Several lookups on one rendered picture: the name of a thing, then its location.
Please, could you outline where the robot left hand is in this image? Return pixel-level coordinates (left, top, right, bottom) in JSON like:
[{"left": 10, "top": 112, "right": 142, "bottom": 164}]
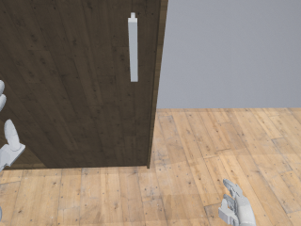
[{"left": 0, "top": 80, "right": 25, "bottom": 172}]

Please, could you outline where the wardrobe door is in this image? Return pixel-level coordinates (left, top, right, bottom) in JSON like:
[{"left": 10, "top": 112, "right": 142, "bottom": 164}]
[
  {"left": 0, "top": 120, "right": 42, "bottom": 164},
  {"left": 0, "top": 0, "right": 159, "bottom": 169}
]

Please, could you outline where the robot right hand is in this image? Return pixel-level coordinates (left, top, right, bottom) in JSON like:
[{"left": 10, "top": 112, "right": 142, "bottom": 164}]
[{"left": 218, "top": 178, "right": 257, "bottom": 226}]

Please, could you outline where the handle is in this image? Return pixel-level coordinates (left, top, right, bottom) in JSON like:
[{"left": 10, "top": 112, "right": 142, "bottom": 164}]
[{"left": 128, "top": 12, "right": 138, "bottom": 82}]

